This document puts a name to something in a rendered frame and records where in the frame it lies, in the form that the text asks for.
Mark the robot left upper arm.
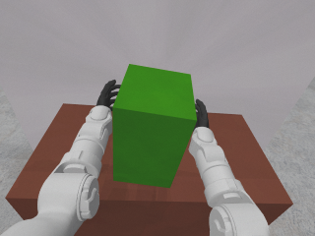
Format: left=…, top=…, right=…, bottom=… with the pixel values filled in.
left=0, top=173, right=99, bottom=236

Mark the robot left hand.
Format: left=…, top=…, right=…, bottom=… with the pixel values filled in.
left=96, top=80, right=121, bottom=111

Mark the robot right upper arm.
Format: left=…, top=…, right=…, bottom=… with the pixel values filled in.
left=209, top=203, right=270, bottom=236

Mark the carton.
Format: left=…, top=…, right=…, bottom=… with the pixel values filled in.
left=112, top=64, right=197, bottom=189

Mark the robot left forearm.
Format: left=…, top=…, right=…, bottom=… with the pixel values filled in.
left=37, top=105, right=112, bottom=212

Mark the pedestal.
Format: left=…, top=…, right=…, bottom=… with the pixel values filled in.
left=5, top=103, right=293, bottom=236

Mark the robot right hand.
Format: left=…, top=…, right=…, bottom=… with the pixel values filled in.
left=193, top=98, right=210, bottom=132

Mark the robot right forearm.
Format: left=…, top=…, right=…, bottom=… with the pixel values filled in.
left=188, top=127, right=271, bottom=236

